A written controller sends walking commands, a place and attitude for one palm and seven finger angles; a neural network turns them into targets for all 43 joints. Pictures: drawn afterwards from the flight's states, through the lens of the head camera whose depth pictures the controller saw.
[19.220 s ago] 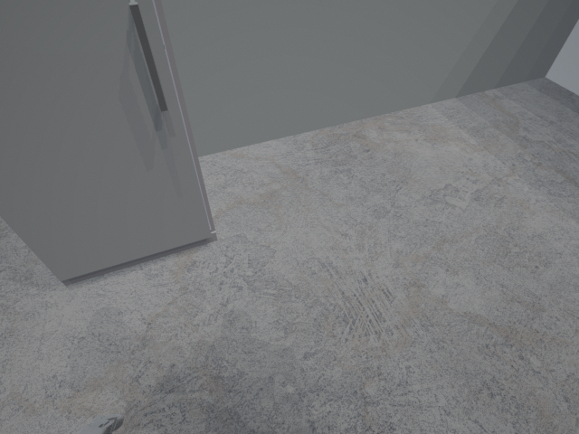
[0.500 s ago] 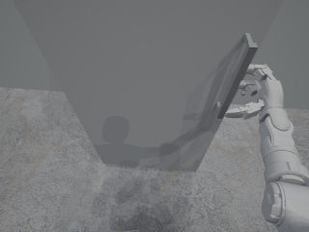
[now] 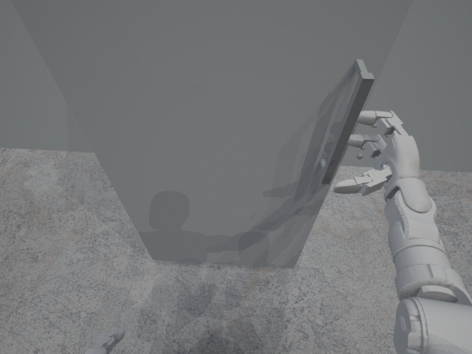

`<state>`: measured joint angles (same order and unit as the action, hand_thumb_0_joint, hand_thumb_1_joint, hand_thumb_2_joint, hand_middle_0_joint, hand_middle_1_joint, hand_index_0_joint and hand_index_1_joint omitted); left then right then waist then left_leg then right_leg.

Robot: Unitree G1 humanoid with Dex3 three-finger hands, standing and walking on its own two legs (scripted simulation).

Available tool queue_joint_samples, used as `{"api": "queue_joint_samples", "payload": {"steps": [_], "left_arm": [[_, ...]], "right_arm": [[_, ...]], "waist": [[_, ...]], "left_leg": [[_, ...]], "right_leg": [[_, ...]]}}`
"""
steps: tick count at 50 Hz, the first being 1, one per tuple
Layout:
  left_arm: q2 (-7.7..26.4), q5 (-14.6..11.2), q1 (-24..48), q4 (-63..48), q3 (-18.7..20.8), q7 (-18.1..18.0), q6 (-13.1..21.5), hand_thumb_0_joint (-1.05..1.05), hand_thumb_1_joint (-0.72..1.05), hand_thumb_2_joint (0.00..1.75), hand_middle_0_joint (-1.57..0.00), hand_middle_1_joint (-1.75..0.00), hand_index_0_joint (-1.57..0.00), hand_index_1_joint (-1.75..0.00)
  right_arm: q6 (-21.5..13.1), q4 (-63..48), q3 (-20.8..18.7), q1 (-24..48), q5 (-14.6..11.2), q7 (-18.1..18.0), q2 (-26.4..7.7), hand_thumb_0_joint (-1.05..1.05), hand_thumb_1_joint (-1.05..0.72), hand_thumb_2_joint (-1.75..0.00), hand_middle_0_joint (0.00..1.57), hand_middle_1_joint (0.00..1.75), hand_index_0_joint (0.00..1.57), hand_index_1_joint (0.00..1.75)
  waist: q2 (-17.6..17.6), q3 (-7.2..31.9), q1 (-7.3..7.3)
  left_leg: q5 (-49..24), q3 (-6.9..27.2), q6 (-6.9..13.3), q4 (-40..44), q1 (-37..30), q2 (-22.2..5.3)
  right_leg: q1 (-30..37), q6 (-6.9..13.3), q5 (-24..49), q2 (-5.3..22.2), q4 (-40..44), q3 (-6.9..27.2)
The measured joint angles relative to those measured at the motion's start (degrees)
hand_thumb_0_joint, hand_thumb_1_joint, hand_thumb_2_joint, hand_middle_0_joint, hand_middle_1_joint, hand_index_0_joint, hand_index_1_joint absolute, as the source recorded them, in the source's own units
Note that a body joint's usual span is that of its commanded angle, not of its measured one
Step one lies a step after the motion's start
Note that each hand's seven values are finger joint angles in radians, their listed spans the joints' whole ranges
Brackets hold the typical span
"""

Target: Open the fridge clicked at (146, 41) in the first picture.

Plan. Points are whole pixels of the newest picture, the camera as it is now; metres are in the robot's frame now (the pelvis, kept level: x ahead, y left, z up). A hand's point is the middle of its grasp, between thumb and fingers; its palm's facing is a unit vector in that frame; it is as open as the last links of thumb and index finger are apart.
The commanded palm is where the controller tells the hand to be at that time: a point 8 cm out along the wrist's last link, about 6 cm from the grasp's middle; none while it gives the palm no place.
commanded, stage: slide the fingers in behind the handle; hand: right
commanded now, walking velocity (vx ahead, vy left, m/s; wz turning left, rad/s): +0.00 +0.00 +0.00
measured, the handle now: (340, 130) +0.51 -0.13 +0.11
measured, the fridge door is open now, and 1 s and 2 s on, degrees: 0 0 0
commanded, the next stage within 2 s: grip the handle and tug to test in 1.16 s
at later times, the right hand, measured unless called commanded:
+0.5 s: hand (339, 152) +0.44 -0.12 +0.12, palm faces -0.05 +1.00 +0.00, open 14.0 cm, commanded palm +0.42 -0.17 +0.12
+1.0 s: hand (333, 151) +0.44 -0.11 +0.12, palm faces -0.03 +1.00 -0.02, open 14.0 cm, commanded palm +0.42 -0.17 +0.12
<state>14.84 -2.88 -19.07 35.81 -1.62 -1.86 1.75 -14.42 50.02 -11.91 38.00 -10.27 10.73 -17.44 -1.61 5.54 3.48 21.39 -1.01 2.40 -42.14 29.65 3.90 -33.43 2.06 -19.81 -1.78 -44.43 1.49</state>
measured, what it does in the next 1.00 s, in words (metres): stands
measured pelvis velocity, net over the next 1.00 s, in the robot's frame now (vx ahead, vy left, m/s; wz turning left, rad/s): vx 0.00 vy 0.01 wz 0.01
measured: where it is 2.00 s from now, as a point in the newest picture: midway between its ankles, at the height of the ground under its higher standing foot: outside the picture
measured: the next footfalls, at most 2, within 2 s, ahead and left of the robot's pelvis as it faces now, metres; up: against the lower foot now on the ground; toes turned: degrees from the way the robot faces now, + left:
none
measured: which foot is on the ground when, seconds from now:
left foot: down 0.00-1.00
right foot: down 0.00-1.00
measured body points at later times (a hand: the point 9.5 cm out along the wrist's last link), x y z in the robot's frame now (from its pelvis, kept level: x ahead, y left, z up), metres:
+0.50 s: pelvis +0.00 -0.01 +0.00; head +0.04 +0.00 +0.45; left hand +0.06 +0.25 -0.12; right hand +0.44 -0.18 +0.12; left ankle -0.01 +0.10 -0.71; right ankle +0.02 -0.09 -0.71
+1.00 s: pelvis +0.00 +0.01 +0.00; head +0.04 +0.01 +0.45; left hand +0.08 +0.26 -0.12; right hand +0.44 -0.17 +0.12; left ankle -0.01 +0.10 -0.71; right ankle +0.02 -0.09 -0.71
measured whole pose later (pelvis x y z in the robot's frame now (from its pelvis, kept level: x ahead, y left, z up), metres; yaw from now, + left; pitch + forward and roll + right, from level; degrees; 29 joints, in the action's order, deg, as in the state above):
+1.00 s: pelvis +0.00 +0.01 +0.00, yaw +0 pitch +9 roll +1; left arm 14.3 -2.1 -20.3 36.5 -1.1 -0.9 1.8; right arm -14.8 49.5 -9.6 38.5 -8.3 4.6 -13.4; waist -2.0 5.3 3.9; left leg 21.7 -0.5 2.9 -42.3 29.8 4.1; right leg -33.0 1.6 -19.9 -1.5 -43.8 1.0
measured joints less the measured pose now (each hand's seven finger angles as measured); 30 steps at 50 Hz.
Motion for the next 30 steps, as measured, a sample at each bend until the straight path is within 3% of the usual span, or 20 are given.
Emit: {"api": "queue_joint_samples", "payload": {"steps": [30], "left_arm": [[-0.65, 0.94, -2.38, 1.35, 0.55, 1.25, 0.26, 0.00, 0.90, 0.90, -0.20, -0.30, -0.20, -0.30]], "right_arm": [[-0.23, -1.04, 2.36, 0.62, 2.33, -6.40, 4.45, -0.02, 0.50, -0.30, 0.30, 1.20, 0.30, 1.20]], "waist": [[-0.36, -0.13, 0.88]], "left_leg": [[0.42, 1.03, -0.42, -0.86, 0.79, -0.23]], "right_leg": [[-0.28, 0.38, -0.38, -0.16, -0.23, -1.08]]}}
